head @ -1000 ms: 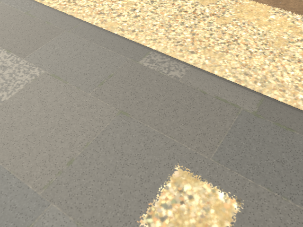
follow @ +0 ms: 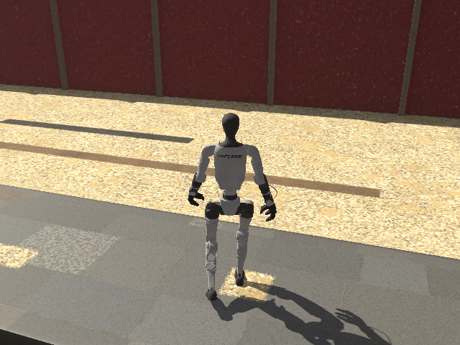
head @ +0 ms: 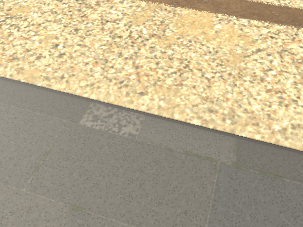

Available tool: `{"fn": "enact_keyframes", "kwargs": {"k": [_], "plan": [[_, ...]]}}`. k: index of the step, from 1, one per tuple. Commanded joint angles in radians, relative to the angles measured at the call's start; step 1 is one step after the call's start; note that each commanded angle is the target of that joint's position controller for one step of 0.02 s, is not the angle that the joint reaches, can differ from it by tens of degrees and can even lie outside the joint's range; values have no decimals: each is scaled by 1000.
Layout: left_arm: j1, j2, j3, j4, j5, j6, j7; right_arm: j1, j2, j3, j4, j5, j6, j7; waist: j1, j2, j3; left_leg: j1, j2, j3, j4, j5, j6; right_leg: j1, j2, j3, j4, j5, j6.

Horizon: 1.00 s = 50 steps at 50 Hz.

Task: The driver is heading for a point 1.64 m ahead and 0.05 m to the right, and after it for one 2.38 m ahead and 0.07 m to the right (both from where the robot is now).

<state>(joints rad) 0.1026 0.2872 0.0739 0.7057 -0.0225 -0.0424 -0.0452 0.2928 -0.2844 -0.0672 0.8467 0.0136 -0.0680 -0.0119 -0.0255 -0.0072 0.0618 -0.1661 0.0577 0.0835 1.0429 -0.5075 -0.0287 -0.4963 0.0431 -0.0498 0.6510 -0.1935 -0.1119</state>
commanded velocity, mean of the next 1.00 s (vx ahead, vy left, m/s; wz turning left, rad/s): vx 0.50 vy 0.00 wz -0.21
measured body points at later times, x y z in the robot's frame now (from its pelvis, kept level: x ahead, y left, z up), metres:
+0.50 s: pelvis +0.30 +0.04 +0.01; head +0.32 +0.04 +0.46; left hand +0.39 +0.31 -0.11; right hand +0.44 -0.25 -0.07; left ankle +0.39 +0.12 -0.72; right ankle +0.12 -0.07 -0.65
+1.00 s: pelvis +0.56 -0.05 +0.01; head +0.59 -0.07 +0.46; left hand +0.83 +0.14 -0.06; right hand +0.50 -0.33 -0.13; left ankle +0.41 +0.12 -0.67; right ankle +0.64 -0.17 -0.72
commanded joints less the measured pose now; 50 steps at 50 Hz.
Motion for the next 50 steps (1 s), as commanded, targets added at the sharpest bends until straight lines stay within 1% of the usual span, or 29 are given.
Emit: {"fn": "enact_keyframes", "kwargs": {"k": [1,2,3,5,7,11,13,15,18,20,21,22,23,24,25,26,27,28,31,34,38,41,43,45,46,47,48,49,50], "plan": [[255,174,53,-8,4,-21,14,-118,-122,-8,-160,29,-87,15,125,-36,-234,-662,3,-175,282,74,43,729,-315,625,-348,0,-240],[179,137,42,-22,2,-21,16,-120,-125,-14,-147,1,-87,7,78,4,-162,-597,37,-169,190,121,38,573,-274,524,-357,100,-211],[131,110,31,-43,14,-22,21,-101,-139,-23,-142,-14,-76,5,39,-14,-137,-516,58,-174,138,155,31,462,-247,463,-378,188,-202],[109,116,32,-59,16,-24,28,-76,-123,-25,-143,-23,-51,7,6,-18,-117,-450,62,-162,58,180,6,352,-222,416,-415,263,-204],[130,146,40,-54,12,-26,40,-110,-93,-16,-158,-29,-36,5,7,-17,-91,-441,50,-139,-49,247,-24,276,-198,354,-431,318,-199],[182,142,37,-29,6,-21,55,-241,-47,9,-181,-25,-38,19,70,-59,-68,-364,9,-109,-367,564,-37,229,-129,236,-427,239,-125],[230,144,35,-8,6,-21,54,-297,-52,11,-194,-13,-45,29,103,-72,-60,-333,-10,-107,-442,646,-29,248,-150,257,-426,162,-114],[259,146,35,9,3,-20,51,-333,-74,6,-209,-6,-50,37,116,-75,-44,-360,-11,-121,-493,618,-8,319,-185,295,-391,135,-109],[274,154,37,24,6,-13,53,-324,-103,-5,-217,-8,-60,45,97,-95,-33,-366,-18,-123,-540,503,38,424,-241,353,-327,185,-90],[248,148,35,22,7,-6,55,-212,-129,-21,-189,-11,-65,42,29,-106,-74,-220,-50,-83,-590,461,81,445,-213,336,-213,388,-59],[241,118,22,13,14,-5,54,-83,-167,-38,-161,-21,-69,37,-30,-78,-178,-17,-4,-120,-564,500,125,395,-156,287,-38,442,-29],[291,67,1,-9,33,-9,57,73,-238,-54,-145,-32,-68,35,-63,72,-343,292,181,-359,-534,510,216,194,-58,214,277,185,20],[405,19,-13,-7,2,-25,54,141,-264,-64,-98,-24,-56,47,-24,365,-413,515,331,-804,-694,226,349,-136,62,175,555,-373,78],[331,118,4,1,-11,-31,52,122,-171,-40,-106,3,-53,49,-60,219,-310,469,316,-824,-748,4,313,-260,1,237,648,-367,75],[216,147,11,-25,-13,-33,50,56,-132,-27,-116,1,-46,43,-66,127,-183,344,282,-676,-761,25,271,-297,-45,202,645,-271,71],[159,133,8,-39,0,-35,50,2,-120,-18,-126,-12,-40,42,-44,60,-116,219,241,-570,-780,142,255,-270,-86,164,601,-197,72],[141,121,11,-44,13,-37,49,-31,-102,-11,-127,-20,-38,41,-20,54,-75,133,207,-502,-803,238,254,-241,-116,156,537,-146,77],[158,106,11,-42,13,-34,47,-44,-91,-5,-127,-28,-40,40,5,83,-76,83,181,-452,-824,311,248,-187,-138,153,499,-114,80],[169,64,3,-39,14,-24,47,-32,-105,-8,-108,-14,-47,36,22,99,-77,36,161,-350,-870,456,267,-162,-154,121,397,-79,103],[78,42,-8,-65,20,-26,46,-8,-139,-17,-87,-9,-40,25,2,71,-56,41,149,-271,-899,540,263,-189,-162,104,221,64,125],[-44,24,-18,-89,13,-38,32,49,-154,-18,-54,3,-27,19,-45,73,-31,47,116,-182,-897,558,229,-122,-127,69,-4,250,128],[-123,29,-18,-117,4,-45,18,102,-161,-19,-25,7,-13,18,-70,74,-8,110,150,-192,-872,552,224,-119,-108,63,-81,258,115],[-149,41,-15,-133,3,-50,7,112,-170,-23,-11,10,-2,15,-62,82,2,173,182,-204,-838,593,213,-126,-99,65,-119,197,91],[-109,66,-6,-127,6,-54,2,99,-187,-29,-5,11,9,9,-24,97,-24,215,195,-202,-771,728,193,-51,-78,51,-150,129,62],[-29,88,7,-107,10,-55,4,77,-195,-31,-7,13,13,6,28,100,-72,210,174,-175,-679,885,176,72,-50,23,-179,127,40],[116,133,31,-62,15,-53,12,73,-176,-22,-11,9,16,4,95,82,-170,154,125,-134,-509,957,149,290,-43,15,-184,153,8],[303,205,51,-29,26,-49,24,70,-125,0,-39,-16,13,1,163,-23,-325,-50,69,-93,-204,699,111,602,-224,211,-137,206,-60],[337,278,62,-10,27,-45,21,201,-9,36,-54,-13,-10,10,90,-293,-440,-445,-113,-98,130,-5,51,910,-438,682,-238,20,-225],[346,178,39,-11,13,-41,21,142,-114,14,-38,7,-29,18,138,-202,-421,-570,-70,-210,243,-77,57,893,-425,762,-315,-141,-216]]}}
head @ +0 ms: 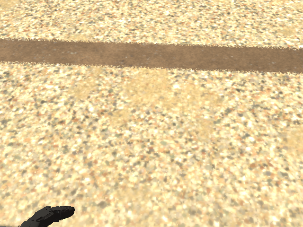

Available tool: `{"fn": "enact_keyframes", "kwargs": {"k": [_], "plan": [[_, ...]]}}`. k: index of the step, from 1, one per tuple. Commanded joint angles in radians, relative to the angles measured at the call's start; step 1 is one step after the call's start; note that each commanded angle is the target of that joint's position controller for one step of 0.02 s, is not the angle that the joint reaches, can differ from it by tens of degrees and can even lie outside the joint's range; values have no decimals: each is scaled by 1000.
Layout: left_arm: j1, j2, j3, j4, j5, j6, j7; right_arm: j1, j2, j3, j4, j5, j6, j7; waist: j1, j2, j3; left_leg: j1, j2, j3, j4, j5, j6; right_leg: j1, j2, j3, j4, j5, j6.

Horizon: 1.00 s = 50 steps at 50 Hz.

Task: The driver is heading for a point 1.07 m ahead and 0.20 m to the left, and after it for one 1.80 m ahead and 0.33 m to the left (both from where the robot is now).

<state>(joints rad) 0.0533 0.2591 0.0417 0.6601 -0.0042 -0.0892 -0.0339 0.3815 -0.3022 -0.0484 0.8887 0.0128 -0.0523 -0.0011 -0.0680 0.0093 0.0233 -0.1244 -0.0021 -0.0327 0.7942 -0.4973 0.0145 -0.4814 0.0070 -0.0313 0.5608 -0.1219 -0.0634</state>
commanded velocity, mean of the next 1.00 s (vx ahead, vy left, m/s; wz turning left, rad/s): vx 0.50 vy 0.00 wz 0.00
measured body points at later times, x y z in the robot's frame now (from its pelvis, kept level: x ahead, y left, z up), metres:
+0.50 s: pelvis +0.27 +0.03 +0.00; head +0.30 +0.04 +0.45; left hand +0.26 +0.32 -0.13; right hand +0.50 -0.20 -0.08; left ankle +0.39 +0.14 -0.73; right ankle +0.10 -0.10 -0.71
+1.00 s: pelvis +0.55 +0.02 +0.00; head +0.57 +0.01 +0.45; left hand +0.77 +0.25 -0.08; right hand +0.53 -0.27 -0.13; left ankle +0.39 +0.14 -0.72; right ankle +0.69 -0.10 -0.72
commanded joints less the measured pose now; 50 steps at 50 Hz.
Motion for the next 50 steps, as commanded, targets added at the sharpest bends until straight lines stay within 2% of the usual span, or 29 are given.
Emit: {"fn": "enact_keyframes", "kwargs": {"k": [1,2,3,4,7,10,14,17,20,22,23,24,25,26,27,28,29,30,31,32,34,37,40,43,45,48,49,50], "plan": [[325,173,57,29,-6,6,13,-47,-140,-18,-113,27,-56,13,175,-164,-225,-671,38,-73,500,-2,23,750,-353,595,-248,-190,-221],[262,156,50,23,-1,7,14,-103,-129,-16,-123,20,-60,11,147,-86,-146,-643,83,-46,455,90,21,610,-310,486,-271,-100,-197],[214,133,42,21,6,6,10,-126,-122,-20,-126,4,-57,9,117,-63,-88,-606,108,-38,396,144,12,494,-276,413,-301,-5,-187],[188,114,36,19,15,2,8,-107,-111,-22,-121,0,-47,9,82,-79,-74,-545,131,-45,363,181,7,418,-251,362,-331,55,-180],[182,126,41,42,3,-16,7,-88,-62,-13,-115,-5,-18,5,46,-84,-50,-498,144,-32,276,232,-19,317,-233,269,-401,133,-197],[213,155,49,72,2,-16,19,-186,-49,-8,-144,-14,-14,3,65,-61,-11,-548,149,-26,114,389,-39,311,-216,197,-434,159,-188],[270,176,52,109,-6,-6,29,-324,-27,2,-174,-7,-27,17,115,-59,18,-496,110,8,-129,584,-34,325,-181,113,-438,145,-146],[330,189,54,147,-13,6,31,-409,-32,4,-204,1,-34,31,147,-59,36,-500,89,14,-215,590,-22,405,-214,120,-411,129,-140],[348,198,59,173,-17,23,37,-438,-50,0,-227,3,-41,47,137,-73,40,-507,76,10,-274,495,13,509,-259,137,-350,191,-121],[330,212,63,179,-18,33,42,-375,-77,-11,-214,0,-45,49,94,-93,1,-398,44,39,-300,426,42,543,-260,131,-268,360,-98],[311,209,61,178,-17,39,44,-270,-103,-28,-183,-3,-46,45,34,-89,-61,-246,12,71,-328,431,67,527,-224,97,-146,509,-76],[314,177,47,170,-8,41,48,-108,-158,-52,-137,-8,-45,36,-31,-61,-178,11,50,36,-298,468,105,423,-171,54,59,484,-44],[395,88,16,136,7,26,44,25,-260,-76,-120,-28,-41,27,-31,126,-346,412,304,-334,-286,437,236,68,-52,-2,443,136,22],[433,57,4,152,1,4,38,64,-234,-70,-101,-11,-34,32,-29,267,-429,539,400,-676,-440,262,322,-163,54,101,641,-468,46],[338,159,30,139,-25,-10,30,20,-163,-48,-108,1,-33,31,-45,172,-296,451,365,-598,-476,138,273,-275,-11,151,726,-445,34],[260,173,34,116,-35,-17,28,-54,-137,-39,-120,0,-32,28,-26,122,-173,307,331,-466,-501,161,236,-302,-63,118,704,-346,23],[219,164,34,111,-24,-16,32,-116,-112,-31,-129,-9,-31,28,2,66,-100,168,291,-373,-533,233,220,-267,-100,96,650,-265,25],[219,154,39,114,-13,-8,35,-156,-83,-23,-135,-19,-34,31,35,71,-55,62,256,-303,-568,310,208,-212,-129,100,594,-207,30],[245,135,38,122,-11,3,36,-175,-73,-20,-135,-26,-38,32,63,93,-53,1,238,-263,-598,350,207,-153,-143,103,570,-172,36],[262,113,34,129,-10,14,37,-178,-73,-21,-130,-22,-44,33,76,94,-53,-33,229,-232,-623,389,215,-125,-147,98,549,-155,44],[238,98,32,121,-4,26,42,-166,-94,-27,-114,-17,-53,29,84,76,-31,-62,224,-172,-657,462,229,-146,-153,91,487,-95,64],[139,87,28,92,3,23,40,-126,-116,-34,-87,-14,-50,15,62,50,-4,-35,208,-103,-675,530,217,-196,-154,86,311,66,82],[36,64,17,70,-1,12,28,-84,-131,-36,-64,-6,-43,6,25,48,17,-25,180,-38,-681,527,188,-152,-123,56,124,205,79],[-55,64,12,42,-9,6,13,-21,-144,-39,-30,2,-32,3,-10,44,41,43,207,-38,-665,498,187,-146,-100,44,25,228,72],[-93,73,12,22,-12,1,2,1,-148,-42,-11,6,-21,0,-13,47,53,117,240,-48,-633,519,180,-167,-93,52,-18,184,54],[-64,103,21,21,-11,-5,-10,-9,-163,-51,1,9,-5,-7,25,67,29,195,271,-57,-551,661,154,-100,-70,40,-58,72,15],[2,124,32,38,-9,-7,-8,-29,-170,-53,-1,10,0,-9,68,76,-12,196,255,-39,-472,813,140,7,-41,12,-77,52,-4],[140,163,56,82,-4,-8,-1,-32,-150,-45,-2,9,5,-9,134,58,-98,146,203,-12,-306,913,116,217,-17,-7,-95,66,-31]]}}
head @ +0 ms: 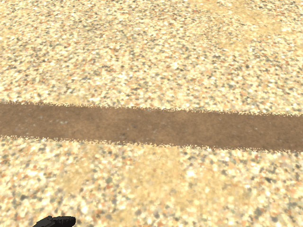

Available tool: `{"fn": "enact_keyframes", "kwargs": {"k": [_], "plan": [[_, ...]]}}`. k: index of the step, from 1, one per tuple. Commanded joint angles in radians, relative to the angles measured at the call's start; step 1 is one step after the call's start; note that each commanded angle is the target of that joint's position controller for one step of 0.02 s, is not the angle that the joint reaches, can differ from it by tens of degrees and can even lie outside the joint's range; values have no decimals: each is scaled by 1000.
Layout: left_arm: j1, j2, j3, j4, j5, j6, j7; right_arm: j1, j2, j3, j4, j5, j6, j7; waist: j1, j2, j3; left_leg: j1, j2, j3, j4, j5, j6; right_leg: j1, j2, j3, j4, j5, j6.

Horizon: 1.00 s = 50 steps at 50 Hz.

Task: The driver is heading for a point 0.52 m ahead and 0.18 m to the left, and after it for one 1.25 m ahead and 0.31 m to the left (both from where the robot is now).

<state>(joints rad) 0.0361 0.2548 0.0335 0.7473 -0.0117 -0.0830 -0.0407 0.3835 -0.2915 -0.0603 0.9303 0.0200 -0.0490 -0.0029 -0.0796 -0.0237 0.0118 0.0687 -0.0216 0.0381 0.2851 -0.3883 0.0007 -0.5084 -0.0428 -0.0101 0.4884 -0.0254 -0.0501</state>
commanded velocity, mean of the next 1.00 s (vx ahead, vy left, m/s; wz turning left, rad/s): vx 0.40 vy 0.00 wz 0.41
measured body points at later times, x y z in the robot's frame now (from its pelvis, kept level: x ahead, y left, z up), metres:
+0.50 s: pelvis +0.26 +0.00 +0.00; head +0.29 +0.02 +0.45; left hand +0.22 +0.28 -0.13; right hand +0.50 -0.19 -0.10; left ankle +0.40 +0.16 -0.70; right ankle +0.14 -0.12 -0.73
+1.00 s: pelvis +0.49 +0.09 +0.01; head +0.52 +0.11 +0.45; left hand +0.54 +0.40 -0.10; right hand +0.71 -0.12 -0.10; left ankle +0.40 +0.14 -0.73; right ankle +0.66 +0.04 -0.72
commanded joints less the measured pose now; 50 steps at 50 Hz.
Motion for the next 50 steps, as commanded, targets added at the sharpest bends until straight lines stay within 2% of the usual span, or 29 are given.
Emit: {"fn": "enact_keyframes", "kwargs": {"k": [1,2,3,4,5,6,8,11,14,17,20,22,23,25,26,27,28,29,30,31,32,33,34,35,39,42,46,49,50], "plan": [[340,235,86,31,15,-13,17,-28,-115,-12,-65,-16,1,-8,213,12,-236,-236,164,-48,485,611,95,558,-108,118,21,5,-102],[407,318,106,53,17,-6,19,100,12,26,-78,-17,-19,1,161,-249,-370,-651,-21,-23,854,-2,25,916,-350,572,-62,-192,-254],[413,217,79,47,8,-4,20,51,-77,5,-59,4,-38,5,203,-190,-377,-763,-5,-171,991,-192,31,898,-364,694,-159,-325,-247],[342,177,64,40,10,-7,25,-40,-142,-15,-91,31,-49,7,198,-136,-220,-829,43,-175,1021,-122,45,773,-335,546,-183,-318,-198],[272,153,57,31,14,-10,28,-93,-136,-15,-103,31,-50,3,169,-76,-142,-806,96,-147,983,-31,45,641,-299,425,-209,-251,-169],[218,121,49,32,17,-14,26,-118,-125,-20,-105,17,-44,-1,143,-56,-74,-776,124,-142,926,30,40,526,-264,336,-248,-183,-154],[170,91,43,39,28,-28,24,-71,-91,-24,-89,14,-15,-3,91,-84,-44,-671,157,-152,876,100,32,407,-225,218,-311,-108,-135],[165,115,53,64,28,-42,29,-90,-51,-23,-102,12,15,-6,71,-49,3,-703,166,-157,819,172,16,356,-225,98,-364,-2,-144],[180,132,59,86,31,-38,42,-148,-45,-25,-126,5,16,1,80,-33,27,-760,158,-159,680,322,5,388,-208,-8,-379,60,-132],[190,150,62,96,26,-30,53,-241,-27,-16,-156,0,8,20,110,-21,51,-729,147,-91,508,448,9,402,-186,-105,-390,83,-109],[249,170,70,122,16,-13,59,-343,-11,-6,-204,-1,7,38,152,-3,84,-757,137,-45,406,453,25,494,-216,-148,-372,118,-106],[276,180,75,136,6,4,59,-385,-14,-4,-235,1,8,50,160,-5,95,-784,126,-20,365,399,43,578,-240,-166,-333,181,-99],[278,187,78,139,1,13,60,-393,-19,-6,-249,1,9,56,153,-12,94,-779,115,-4,352,358,55,611,-250,-177,-302,248,-92],[254,214,86,132,-6,27,65,-360,-46,-21,-262,2,13,64,112,-46,50,-684,61,51,347,260,90,646,-255,-205,-192,555,-70],[241,228,90,127,-10,35,69,-303,-69,-34,-256,3,17,64,73,-67,7,-598,24,78,355,208,112,650,-252,-215,-93,712,-59],[223,237,92,122,-12,44,72,-186,-107,-57,-232,7,19,61,4,-66,-55,-446,-17,94,328,200,141,617,-234,-229,71,781,-41],[211,227,86,114,-12,44,75,-18,-169,-92,-188,8,23,46,-83,-29,-139,-178,-39,55,256,257,182,478,-191,-244,310,658,-3],[249,127,57,81,25,31,71,61,-270,-118,-166,10,32,22,-55,179,-209,122,173,-309,231,237,274,129,-90,-241,655,18,51],[278,63,28,37,19,-11,56,18,-301,-110,-206,3,13,30,16,270,-350,323,361,-871,51,70,458,-170,105,-15,906,-586,81],[152,153,49,15,-21,-44,42,0,-214,-84,-215,-6,0,37,-40,141,-296,291,351,-798,-3,168,403,-274,47,107,936,-541,63],[113,159,49,0,-35,-60,38,-53,-176,-73,-221,-11,-11,37,-15,110,-175,158,317,-619,18,354,364,-282,7,93,881,-463,45],[124,152,51,18,-12,-62,48,-127,-150,-66,-234,-8,-16,36,39,23,-105,6,264,-482,37,548,321,-222,-36,89,795,-403,50],[136,172,63,30,12,-51,56,-179,-117,-57,-249,-8,-14,30,71,20,-75,-106,229,-388,39,682,296,-154,-61,83,726,-375,61],[153,174,68,30,18,-33,57,-197,-111,-52,-263,-17,-10,24,96,37,-73,-188,212,-351,29,765,289,-88,-67,83,703,-357,72],[150,112,53,13,26,9,65,-183,-156,-64,-260,-18,-1,-2,113,64,-88,-293,156,-234,32,955,274,-39,-23,42,489,-231,123],[77,92,39,-2,21,10,55,-166,-138,-56,-249,-7,21,-20,74,108,-117,-293,110,-179,54,875,215,23,4,31,273,-25,125],[8,113,39,-18,18,5,35,-137,-124,-43,-223,-19,34,-26,35,123,-108,-233,150,-238,91,736,196,54,18,51,132,51,107],[35,145,50,-12,31,-8,28,-155,-105,-31,-210,-19,33,-25,61,128,-89,-184,175,-302,185,701,179,90,21,54,29,-3,56],[73,141,50,0,39,-16,27,-166,-92,-24,-206,-16,31,-25,92,116,-92,-194,145,-294,235,671,151,171,19,47,-65,117,31]]}}
Next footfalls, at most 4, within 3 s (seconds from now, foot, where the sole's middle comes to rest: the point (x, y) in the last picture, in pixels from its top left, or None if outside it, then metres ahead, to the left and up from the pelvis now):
0.02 right None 0.18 -0.12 -0.76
0.56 left None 0.44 0.16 -0.76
1.02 right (136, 180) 0.69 0.05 -0.76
1.28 left None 0.49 0.24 -0.76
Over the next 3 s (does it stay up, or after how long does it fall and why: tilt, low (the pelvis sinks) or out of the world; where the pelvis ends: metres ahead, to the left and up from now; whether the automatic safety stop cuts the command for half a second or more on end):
stays up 0.69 0.17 0.02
